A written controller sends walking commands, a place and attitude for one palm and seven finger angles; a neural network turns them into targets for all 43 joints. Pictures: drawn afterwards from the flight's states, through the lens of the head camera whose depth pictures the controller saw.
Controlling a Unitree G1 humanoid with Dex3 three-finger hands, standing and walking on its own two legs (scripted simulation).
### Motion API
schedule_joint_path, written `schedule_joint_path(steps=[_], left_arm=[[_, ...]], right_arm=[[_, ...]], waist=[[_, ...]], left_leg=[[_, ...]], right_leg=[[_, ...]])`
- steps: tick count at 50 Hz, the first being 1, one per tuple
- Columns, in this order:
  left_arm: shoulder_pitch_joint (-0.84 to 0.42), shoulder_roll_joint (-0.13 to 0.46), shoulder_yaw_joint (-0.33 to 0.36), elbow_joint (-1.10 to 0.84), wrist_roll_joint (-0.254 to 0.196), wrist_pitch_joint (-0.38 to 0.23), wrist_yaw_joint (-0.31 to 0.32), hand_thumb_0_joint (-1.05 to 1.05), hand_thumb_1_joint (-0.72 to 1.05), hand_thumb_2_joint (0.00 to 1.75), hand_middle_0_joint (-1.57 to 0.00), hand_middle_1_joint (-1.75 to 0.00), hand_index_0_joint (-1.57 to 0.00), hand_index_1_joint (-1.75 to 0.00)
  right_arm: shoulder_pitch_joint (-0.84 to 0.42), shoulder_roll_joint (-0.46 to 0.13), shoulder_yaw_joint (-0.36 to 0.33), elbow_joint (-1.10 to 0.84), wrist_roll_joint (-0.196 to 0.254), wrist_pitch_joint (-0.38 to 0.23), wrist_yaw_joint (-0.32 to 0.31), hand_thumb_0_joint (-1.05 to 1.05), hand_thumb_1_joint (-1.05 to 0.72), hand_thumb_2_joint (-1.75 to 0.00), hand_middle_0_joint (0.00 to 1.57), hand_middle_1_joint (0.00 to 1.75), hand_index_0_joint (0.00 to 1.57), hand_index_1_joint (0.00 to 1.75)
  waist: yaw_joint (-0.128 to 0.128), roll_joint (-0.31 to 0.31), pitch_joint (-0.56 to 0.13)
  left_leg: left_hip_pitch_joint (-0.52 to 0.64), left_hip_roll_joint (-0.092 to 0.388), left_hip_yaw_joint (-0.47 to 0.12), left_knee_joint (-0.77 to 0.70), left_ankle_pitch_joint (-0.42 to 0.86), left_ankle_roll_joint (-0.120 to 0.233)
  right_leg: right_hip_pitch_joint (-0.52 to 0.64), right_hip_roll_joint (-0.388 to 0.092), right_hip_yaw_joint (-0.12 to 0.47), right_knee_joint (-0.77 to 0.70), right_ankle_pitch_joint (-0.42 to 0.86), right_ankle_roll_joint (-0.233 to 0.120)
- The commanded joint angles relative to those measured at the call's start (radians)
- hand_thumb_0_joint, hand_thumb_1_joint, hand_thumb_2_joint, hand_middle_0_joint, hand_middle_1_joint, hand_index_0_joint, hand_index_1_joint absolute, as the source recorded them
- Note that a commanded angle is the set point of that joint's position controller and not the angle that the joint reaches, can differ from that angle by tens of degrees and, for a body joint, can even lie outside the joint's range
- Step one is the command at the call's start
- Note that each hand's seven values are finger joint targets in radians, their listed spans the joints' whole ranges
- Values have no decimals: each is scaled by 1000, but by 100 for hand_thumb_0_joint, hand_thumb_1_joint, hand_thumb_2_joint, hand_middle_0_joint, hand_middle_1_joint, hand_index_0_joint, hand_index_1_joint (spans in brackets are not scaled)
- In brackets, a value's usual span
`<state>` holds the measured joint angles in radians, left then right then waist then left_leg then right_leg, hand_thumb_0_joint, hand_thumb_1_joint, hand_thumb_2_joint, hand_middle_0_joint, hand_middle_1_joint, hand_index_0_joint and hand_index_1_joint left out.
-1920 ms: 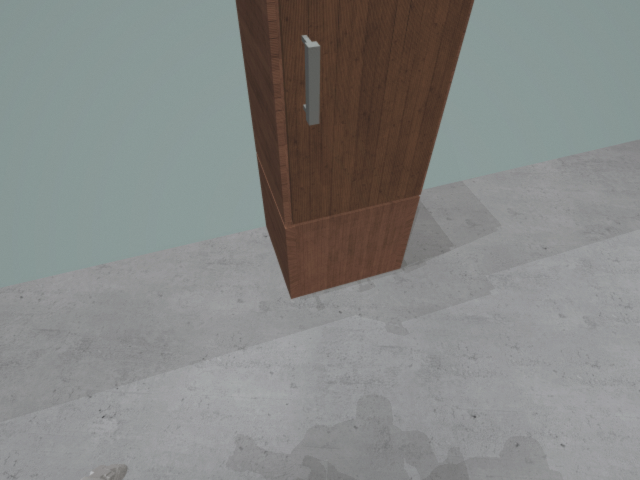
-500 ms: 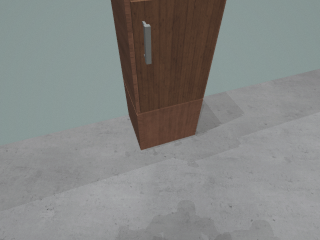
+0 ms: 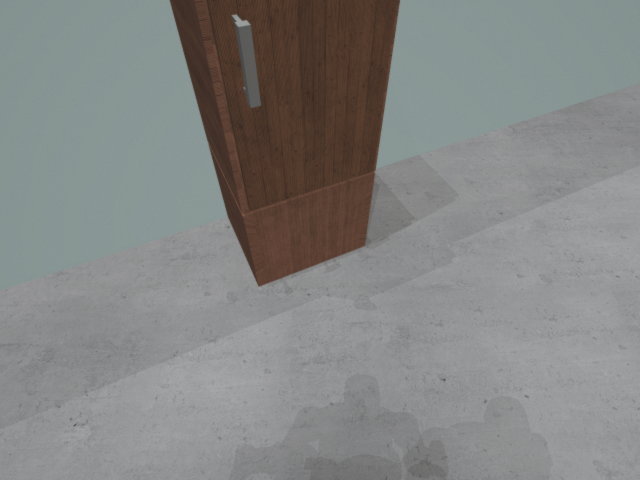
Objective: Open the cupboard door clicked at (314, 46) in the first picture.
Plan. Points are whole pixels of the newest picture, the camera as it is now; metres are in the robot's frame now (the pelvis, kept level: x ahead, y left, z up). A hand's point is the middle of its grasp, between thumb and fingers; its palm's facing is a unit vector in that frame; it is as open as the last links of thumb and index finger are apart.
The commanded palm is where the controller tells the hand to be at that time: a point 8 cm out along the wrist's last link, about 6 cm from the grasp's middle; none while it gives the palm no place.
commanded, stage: walk to a spot facing it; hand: left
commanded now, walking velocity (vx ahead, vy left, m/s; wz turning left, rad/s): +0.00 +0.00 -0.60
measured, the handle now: (245, 62) +0.83 +0.23 +0.10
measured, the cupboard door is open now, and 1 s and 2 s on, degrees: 0 0 0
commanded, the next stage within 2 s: none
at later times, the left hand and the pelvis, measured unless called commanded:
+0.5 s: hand out of the picture +0.06 +0.19 -0.15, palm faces -0.17 -0.95 -0.26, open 7.4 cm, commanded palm none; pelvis -0.03 +0.00 +0.01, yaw -16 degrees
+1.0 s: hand (256, 479) +0.15 +0.11 -0.16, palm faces -0.57 -0.78 -0.24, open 7.4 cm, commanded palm none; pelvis -0.06 +0.00 -0.01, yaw -36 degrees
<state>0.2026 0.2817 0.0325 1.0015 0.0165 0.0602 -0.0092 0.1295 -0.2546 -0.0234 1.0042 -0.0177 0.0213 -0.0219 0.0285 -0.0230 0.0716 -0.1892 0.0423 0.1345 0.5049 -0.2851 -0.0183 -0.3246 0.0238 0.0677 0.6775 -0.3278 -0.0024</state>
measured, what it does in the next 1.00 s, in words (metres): steps on the spot, turning right: left foot, then right foot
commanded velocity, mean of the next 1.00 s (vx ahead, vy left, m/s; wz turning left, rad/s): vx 0.05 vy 0.00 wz -0.60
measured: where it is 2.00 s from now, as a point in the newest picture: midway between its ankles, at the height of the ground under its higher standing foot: outside the picture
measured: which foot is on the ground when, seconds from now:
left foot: down 0.00-0.08, up 0.10-0.56, down 0.58-0.96, up 0.98-1.00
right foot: down 0.00-0.58, up 0.60-0.94, down 0.96-1.00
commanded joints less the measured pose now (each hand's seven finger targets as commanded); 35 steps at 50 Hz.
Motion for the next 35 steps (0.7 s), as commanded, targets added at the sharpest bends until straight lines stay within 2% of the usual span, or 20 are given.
schedule_joint_path(steps=[1,2,3,4,5,6,8,10,13,22,25,27,28,29,30,31,32,33,34,35], left_arm=[[70,71,43,-97,4,-15,-3,0,90,90,-20,-30,-20,-30],[132,69,49,-85,6,-21,-5,0,90,90,-20,-30,-20,-30],[177,114,59,-76,15,-35,-1,0,90,90,-20,-30,-20,-30],[171,227,80,-91,24,-51,16,0,90,90,-20,-30,-20,-30],[194,205,79,-100,4,-45,28,0,90,90,-20,-30,-20,-30],[127,187,79,-109,6,-43,31,0,90,90,-20,-30,-20,-30],[61,133,69,-135,3,-49,29,0,90,90,-20,-30,-20,-30],[56,124,72,-139,4,-53,32,0,90,90,-20,-30,-20,-30],[106,121,80,-123,4,-51,27,0,90,90,-20,-30,-20,-30],[89,137,92,-143,12,-31,17,0,90,90,-20,-30,-20,-30],[43,150,94,-159,14,-23,18,0,90,90,-20,-30,-20,-30],[-10,144,93,-175,8,-17,13,0,90,90,-20,-30,-20,-30],[-25,111,88,-193,3,-13,8,0,90,90,-20,-30,-20,-30],[3,51,79,-204,-4,-13,-6,0,90,90,-20,-30,-20,-30],[-14,85,96,-218,6,-14,-10,0,90,90,-20,-30,-20,-30],[-13,118,112,-185,22,-9,-16,0,90,90,-20,-30,-20,-30],[33,99,113,-165,20,-4,-24,0,90,90,-20,-30,-20,-30],[57,78,103,-154,18,0,-30,0,90,90,-20,-30,-20,-30],[58,65,98,-151,17,0,-35,0,90,90,-20,-30,-20,-30],[31,55,90,-159,13,0,-35,0,90,90,-20,-30,-20,-30]], right_arm=[[-41,-197,-64,-94,-7,-18,-12,0,-90,-90,20,30,20,30],[-57,-191,-66,-102,-6,-14,-10,0,-90,-90,20,30,20,30],[-47,-159,-65,-110,1,-5,-5,0,-90,-90,20,30,20,30],[-11,-72,-49,-146,6,-2,2,0,-90,-90,20,30,20,30],[-45,-105,-53,-151,8,10,-7,0,-90,-90,20,30,20,30],[-61,-92,-57,-146,10,8,-5,0,-90,-90,20,30,20,30],[-37,-89,-59,-128,2,4,-1,0,-90,-90,20,30,20,30],[2,-70,-56,-114,0,2,-2,0,-90,-90,20,30,20,30],[-24,-55,-54,-125,2,4,-7,0,-90,-90,20,30,20,30],[-25,-63,-56,-159,10,-3,-12,0,-90,-90,20,30,20,30],[50,-65,-57,-157,17,-10,-17,0,-90,-90,20,30,20,30],[157,-82,-59,-130,19,-20,-23,0,-90,-90,20,30,20,30],[199,-126,-68,-127,14,-28,-30,0,-90,-90,20,30,20,30],[155,-210,-82,-153,1,-27,-30,0,-90,-90,20,30,20,30],[72,-241,-80,-194,3,-25,-31,0,-90,-90,20,30,20,30],[-4,-171,-62,-203,-3,-28,-29,0,-90,-90,20,30,20,30],[-58,-141,-47,-217,-7,-30,-29,0,-90,-90,20,30,20,30],[-71,-129,-44,-221,-8,-34,-27,0,-90,-90,20,30,20,30],[-59,-115,-39,-216,-5,-39,-28,0,-90,-90,20,30,20,30],[-13,-122,-43,-204,-7,-40,-27,0,-90,-90,20,30,20,30]], waist=[[18,182,-72],[47,144,-84],[60,-34,-75],[35,-365,-63],[59,-245,-80],[26,-187,-45],[-5,-78,-58],[-13,-71,-131],[13,-60,-143],[23,-116,-134],[-7,-125,-152],[-58,-119,-162],[-81,-19,-148],[-63,258,-117],[-41,266,-58],[-7,166,-17],[33,139,-7],[40,140,-15],[37,146,-28],[13,169,-26]], left_leg=[[-24,318,-125,-66,370,148],[-62,276,-72,38,313,105],[-139,168,7,252,142,28],[-380,3,32,516,-280,-42],[-329,8,-138,609,-295,-25],[-366,19,-166,665,-241,-20],[-350,34,-176,661,-123,-31],[-320,29,-159,606,-98,-42],[-324,6,-152,523,-110,-48],[-217,-37,-164,285,-144,-25],[-100,-62,-165,109,-131,-2],[99,-63,-155,-89,-21,22],[226,40,-266,-209,-88,68],[262,291,-526,-341,-215,127],[20,459,-602,-378,-197,195],[-119,370,-502,-350,-107,180],[-161,296,-370,-318,-41,165],[-127,240,-278,-288,41,150],[-87,218,-225,-259,124,144],[-17,210,-201,-229,197,150]], right_leg=[[22,-68,-62,104,-115,5],[101,-63,-77,-15,7,7],[151,-112,23,-212,229,-12],[198,-361,445,-362,486,-116],[115,-368,492,-421,402,-174],[91,-336,483,-411,297,-207],[91,-263,375,-376,294,-194],[149,-233,318,-346,347,-180],[191,-217,345,-343,361,-184],[140,-170,456,-385,198,-169],[91,-154,483,-384,189,-143],[-38,-94,437,-366,85,-73],[-206,-6,352,-282,-59,-19],[-380,122,163,12,-152,22],[-339,52,42,292,-176,56],[-252,20,65,433,-100,64],[-220,11,32,535,-52,69],[-234,4,8,568,-22,76],[-251,-7,-11,561,-13,79],[-278,-14,-27,518,-29,83]])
